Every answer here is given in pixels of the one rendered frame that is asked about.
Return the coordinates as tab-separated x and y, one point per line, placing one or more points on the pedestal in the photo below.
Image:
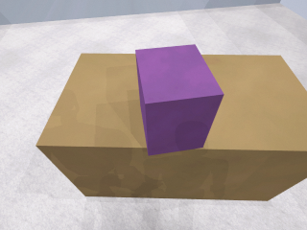
255	150

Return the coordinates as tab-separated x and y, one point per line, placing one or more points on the carton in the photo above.
179	98

